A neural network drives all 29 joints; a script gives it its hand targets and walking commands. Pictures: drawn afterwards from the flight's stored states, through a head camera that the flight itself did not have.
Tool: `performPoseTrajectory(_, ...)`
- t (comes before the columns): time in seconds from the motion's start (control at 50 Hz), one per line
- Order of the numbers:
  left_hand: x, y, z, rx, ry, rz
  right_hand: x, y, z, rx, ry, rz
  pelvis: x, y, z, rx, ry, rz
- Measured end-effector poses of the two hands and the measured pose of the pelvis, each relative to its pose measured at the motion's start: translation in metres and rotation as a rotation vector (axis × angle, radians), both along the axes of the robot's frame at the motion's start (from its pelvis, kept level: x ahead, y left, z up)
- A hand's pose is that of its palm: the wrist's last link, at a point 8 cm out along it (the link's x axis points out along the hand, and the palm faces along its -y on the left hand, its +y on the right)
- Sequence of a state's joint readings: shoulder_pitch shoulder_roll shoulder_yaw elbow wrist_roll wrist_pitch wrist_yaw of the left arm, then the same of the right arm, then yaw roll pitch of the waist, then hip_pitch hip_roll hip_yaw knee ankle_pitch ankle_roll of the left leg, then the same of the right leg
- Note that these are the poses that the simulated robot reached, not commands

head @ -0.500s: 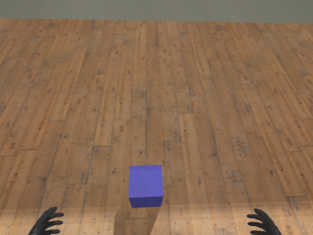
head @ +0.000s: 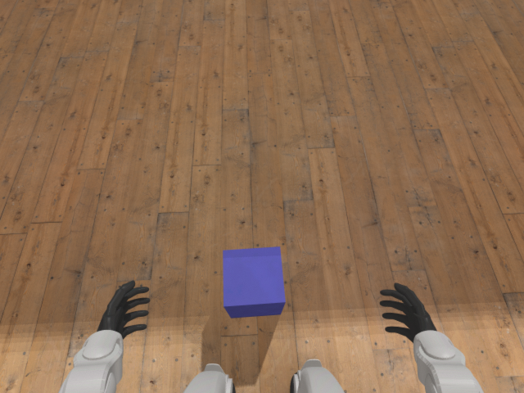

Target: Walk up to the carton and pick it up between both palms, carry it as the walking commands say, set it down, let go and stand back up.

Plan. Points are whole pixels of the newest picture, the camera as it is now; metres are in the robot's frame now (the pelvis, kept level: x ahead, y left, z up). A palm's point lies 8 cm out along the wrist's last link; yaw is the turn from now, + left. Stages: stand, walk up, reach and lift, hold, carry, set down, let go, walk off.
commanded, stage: reach and lift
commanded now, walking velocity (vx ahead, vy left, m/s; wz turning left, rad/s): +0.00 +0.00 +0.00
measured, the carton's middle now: (253, 284) +0.41 +0.03 -0.60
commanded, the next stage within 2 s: none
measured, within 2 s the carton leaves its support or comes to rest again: neither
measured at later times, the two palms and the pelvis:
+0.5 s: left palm (154, 272) +0.33 +0.20 -0.14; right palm (358, 258) +0.37 -0.17 -0.15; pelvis -0.06 -0.02 -0.05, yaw +2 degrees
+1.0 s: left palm (177, 252) +0.39 +0.18 -0.21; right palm (333, 240) +0.43 -0.15 -0.21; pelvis -0.05 -0.01 -0.08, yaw +2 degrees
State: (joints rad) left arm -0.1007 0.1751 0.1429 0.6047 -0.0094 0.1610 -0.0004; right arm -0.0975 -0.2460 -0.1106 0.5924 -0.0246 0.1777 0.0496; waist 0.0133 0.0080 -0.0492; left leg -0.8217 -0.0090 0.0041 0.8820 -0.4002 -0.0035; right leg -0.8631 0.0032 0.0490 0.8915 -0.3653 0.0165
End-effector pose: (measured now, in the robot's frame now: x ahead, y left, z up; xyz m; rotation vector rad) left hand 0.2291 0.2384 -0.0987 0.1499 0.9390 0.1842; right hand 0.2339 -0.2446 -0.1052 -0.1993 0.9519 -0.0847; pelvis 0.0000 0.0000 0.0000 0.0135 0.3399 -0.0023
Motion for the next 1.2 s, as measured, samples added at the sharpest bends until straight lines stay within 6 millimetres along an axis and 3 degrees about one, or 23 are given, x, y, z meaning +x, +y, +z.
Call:
performPoseTrajectory(0.14,0.012,-0.007,-0.013,-0.023,-0.048,0.033,0.027,0.015,-0.012,0.017,-0.049,0.020,-0.024,-0.008,-0.012,-0.004,0.045,0.007)
performPoseTrajectory(0.34,0.062,-0.016,-0.024,-0.055,-0.139,0.045,0.090,0.043,-0.025,0.035,-0.115,0.050,-0.054,-0.015,-0.030,0.000,0.099,0.020)
performPoseTrajectory(0.56,0.120,-0.043,-0.053,-0.088,-0.228,0.065,0.148,0.079,-0.054,0.100,-0.202,0.040,-0.058,-0.015,-0.051,-0.003,0.249,0.031)
performPoseTrajectory(0.72,0.155,-0.052,-0.069,-0.095,-0.287,0.083,0.183,0.089,-0.070,0.120,-0.267,0.027,-0.052,-0.013,-0.060,-0.001,0.355,0.027)
performPoseTrajectory(0.82,0.164,-0.055,-0.078,-0.105,-0.305,0.080,0.194,0.096,-0.076,0.119,-0.292,0.034,-0.049,-0.011,-0.061,-0.008,0.399,0.035)
performPoseTrajectory(0.96,0.165,-0.054,-0.098,-0.097,-0.296,0.083,0.194,0.099,-0.097,0.116,-0.276,0.032,-0.048,-0.010,-0.073,-0.015,0.444,0.044)
performPoseTrajectory(1.2,0.166,-0.057,-0.165,-0.089,-0.285,0.085,0.190,0.098,-0.167,0.123,-0.261,0.003,-0.063,-0.011,-0.130,-0.022,0.491,0.047)
